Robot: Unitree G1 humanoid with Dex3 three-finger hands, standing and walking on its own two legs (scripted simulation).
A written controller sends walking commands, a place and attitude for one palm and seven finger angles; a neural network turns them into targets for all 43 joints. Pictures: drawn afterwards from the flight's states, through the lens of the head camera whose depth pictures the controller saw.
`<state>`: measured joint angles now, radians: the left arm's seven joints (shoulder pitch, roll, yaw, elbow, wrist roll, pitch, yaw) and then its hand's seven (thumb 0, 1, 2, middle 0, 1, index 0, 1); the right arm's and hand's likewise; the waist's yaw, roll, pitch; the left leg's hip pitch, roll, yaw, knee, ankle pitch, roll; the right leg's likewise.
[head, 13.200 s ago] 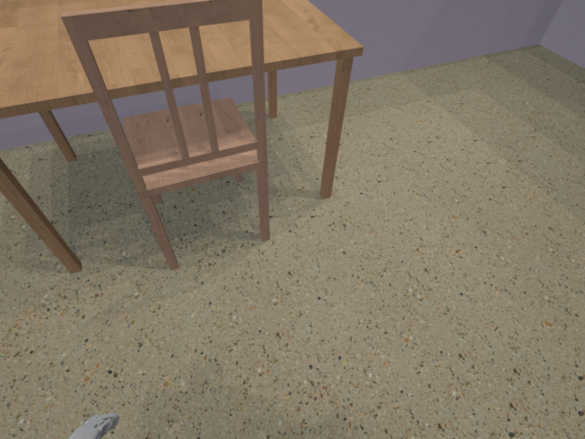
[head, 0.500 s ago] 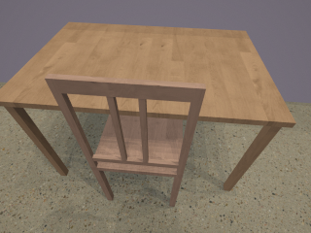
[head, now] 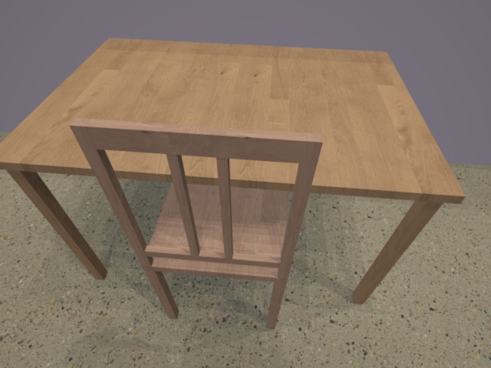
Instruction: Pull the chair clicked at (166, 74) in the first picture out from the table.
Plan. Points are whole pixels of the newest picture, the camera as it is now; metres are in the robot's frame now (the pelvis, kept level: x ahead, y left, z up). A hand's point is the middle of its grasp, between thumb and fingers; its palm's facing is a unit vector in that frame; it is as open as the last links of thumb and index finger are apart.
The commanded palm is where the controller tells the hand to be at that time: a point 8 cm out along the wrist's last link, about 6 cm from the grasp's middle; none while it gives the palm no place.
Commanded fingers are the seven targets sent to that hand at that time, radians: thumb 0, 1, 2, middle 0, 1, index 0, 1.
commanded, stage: look again from close up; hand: left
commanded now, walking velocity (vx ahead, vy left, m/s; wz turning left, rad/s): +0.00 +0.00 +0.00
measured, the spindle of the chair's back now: (186, 211) +0.44 +0.17 -0.06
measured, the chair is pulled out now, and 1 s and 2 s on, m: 0.00 0.00 0.00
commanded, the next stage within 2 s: raise the hand toward the chair's back in 0.78 s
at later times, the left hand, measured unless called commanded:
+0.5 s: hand out of the picture -0.04 +0.15 -0.18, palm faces +0.08 -0.98 -0.17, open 7.4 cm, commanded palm none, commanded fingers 0.00 0.90 0.90 -0.20 -0.30 -0.20 -0.30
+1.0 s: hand out of the picture +0.05 +0.20 -0.12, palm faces +0.21 -0.94 -0.28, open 7.3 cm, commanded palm +0.09 +0.21 -0.07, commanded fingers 0.00 0.74 0.83 -0.18 -0.27 -0.18 -0.27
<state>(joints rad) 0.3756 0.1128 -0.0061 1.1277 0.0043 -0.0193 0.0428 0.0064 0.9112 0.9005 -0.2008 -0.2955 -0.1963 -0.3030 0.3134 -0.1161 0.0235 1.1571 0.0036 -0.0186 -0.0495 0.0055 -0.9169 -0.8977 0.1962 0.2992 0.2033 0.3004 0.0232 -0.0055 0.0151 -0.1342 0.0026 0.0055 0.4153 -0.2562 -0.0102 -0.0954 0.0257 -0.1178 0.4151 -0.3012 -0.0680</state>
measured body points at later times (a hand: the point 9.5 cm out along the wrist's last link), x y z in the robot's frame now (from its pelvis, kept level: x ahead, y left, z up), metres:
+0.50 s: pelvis +0.00 +0.00 +0.00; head +0.00 -0.01 +0.45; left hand -0.05 +0.20 -0.16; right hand -0.02 -0.20 -0.17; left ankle -0.02 +0.13 -0.74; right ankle -0.04 -0.06 -0.74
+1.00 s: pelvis -0.01 +0.01 +0.00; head +0.01 -0.02 +0.44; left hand +0.04 +0.25 -0.10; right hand +0.02 -0.23 -0.16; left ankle -0.02 +0.13 -0.74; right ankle -0.04 -0.06 -0.74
